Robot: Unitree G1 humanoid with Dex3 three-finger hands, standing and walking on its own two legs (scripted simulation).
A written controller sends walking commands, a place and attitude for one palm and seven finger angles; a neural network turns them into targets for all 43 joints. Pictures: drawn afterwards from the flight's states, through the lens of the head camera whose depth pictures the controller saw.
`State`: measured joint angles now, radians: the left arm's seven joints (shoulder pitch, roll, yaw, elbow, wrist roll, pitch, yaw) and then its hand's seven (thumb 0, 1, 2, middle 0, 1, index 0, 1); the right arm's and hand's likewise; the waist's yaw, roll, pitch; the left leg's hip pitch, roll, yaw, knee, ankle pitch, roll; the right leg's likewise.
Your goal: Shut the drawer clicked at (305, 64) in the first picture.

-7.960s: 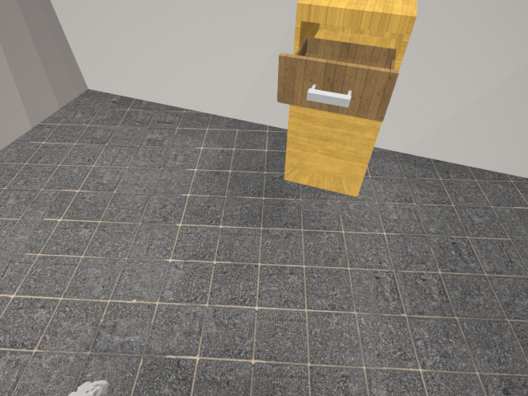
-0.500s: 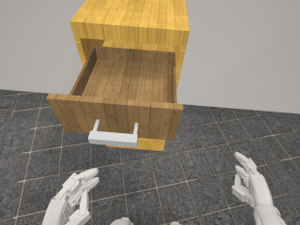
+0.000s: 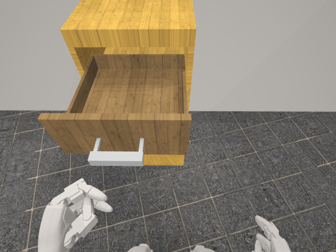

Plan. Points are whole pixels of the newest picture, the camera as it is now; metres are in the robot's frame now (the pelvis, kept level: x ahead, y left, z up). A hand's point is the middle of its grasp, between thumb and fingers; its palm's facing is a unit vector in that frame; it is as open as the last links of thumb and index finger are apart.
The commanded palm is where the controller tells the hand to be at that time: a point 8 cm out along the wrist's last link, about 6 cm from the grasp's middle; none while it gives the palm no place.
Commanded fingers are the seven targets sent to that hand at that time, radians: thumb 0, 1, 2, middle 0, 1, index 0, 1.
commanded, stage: raise the hand and make a fist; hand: left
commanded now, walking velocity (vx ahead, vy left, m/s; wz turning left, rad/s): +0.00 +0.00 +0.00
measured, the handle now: (118, 150) +0.35 +0.14 +0.03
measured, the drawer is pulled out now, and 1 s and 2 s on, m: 0.30 0.30 0.30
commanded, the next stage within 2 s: bring the fist close to the handle in 0.98 s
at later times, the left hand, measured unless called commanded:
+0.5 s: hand (95, 216) +0.18 +0.13 +0.12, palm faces -0.02 -1.00 -0.01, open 3.2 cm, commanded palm +0.14 +0.19 +0.13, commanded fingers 0.00 0.90 0.90 -1.40 -1.60 -1.40 -1.60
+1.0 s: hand (87, 215) +0.17 +0.14 +0.13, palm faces +0.05 -1.00 -0.03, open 3.2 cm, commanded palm +0.14 +0.18 +0.13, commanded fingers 0.00 0.90 0.90 -1.40 -1.60 -1.40 -1.60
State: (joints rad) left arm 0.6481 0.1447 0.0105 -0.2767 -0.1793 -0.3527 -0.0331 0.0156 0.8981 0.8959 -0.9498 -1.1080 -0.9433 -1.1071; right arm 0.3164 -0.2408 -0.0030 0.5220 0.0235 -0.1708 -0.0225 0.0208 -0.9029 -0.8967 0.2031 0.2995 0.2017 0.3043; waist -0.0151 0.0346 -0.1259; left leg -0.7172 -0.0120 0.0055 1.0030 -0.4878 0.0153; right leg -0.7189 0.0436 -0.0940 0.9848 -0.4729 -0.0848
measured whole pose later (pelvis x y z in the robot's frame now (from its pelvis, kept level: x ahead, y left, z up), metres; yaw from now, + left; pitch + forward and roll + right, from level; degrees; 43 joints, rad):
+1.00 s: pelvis +0.01 +0.02 +0.02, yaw +0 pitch +7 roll -1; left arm 0.76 0.14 -0.11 -0.52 -0.12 -0.22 0.01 0.02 0.90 0.90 -1.40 -1.60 -1.40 -1.60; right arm 0.29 -0.24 0.03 0.42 0.03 -0.17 0.00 0.02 -0.90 -0.90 0.20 0.30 0.20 0.30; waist 0.00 0.07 -0.13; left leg -0.55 -0.03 0.02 0.91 -0.48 0.05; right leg -0.55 0.03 -0.08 0.89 -0.46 -0.05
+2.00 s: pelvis +0.01 +0.01 -0.01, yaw +0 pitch +15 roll +0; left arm 0.34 0.10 -0.12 -0.05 -0.08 -0.35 0.06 0.01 0.90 0.90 -1.40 -1.60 -1.40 -1.60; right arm 0.24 -0.23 0.03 0.46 0.00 -0.11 0.01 0.02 -0.90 -0.90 0.20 0.30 0.20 0.30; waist -0.03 0.04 -0.15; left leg -0.82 -0.02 0.02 1.09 -0.53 0.03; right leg -0.82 0.03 -0.09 1.07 -0.52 -0.07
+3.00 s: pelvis -0.01 +0.02 -0.02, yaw +0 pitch +16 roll -1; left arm 0.10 0.11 -0.18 0.14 -0.05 -0.36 0.14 -0.05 0.79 0.92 -1.40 -1.60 -1.40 -1.60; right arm 0.22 -0.23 0.04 0.51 0.00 -0.03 0.01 0.02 -0.91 -0.90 0.20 0.30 0.20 0.30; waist -0.03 0.04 -0.14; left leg -0.87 -0.03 0.01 1.11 -0.52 0.05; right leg -0.86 0.02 -0.09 1.08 -0.50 -0.06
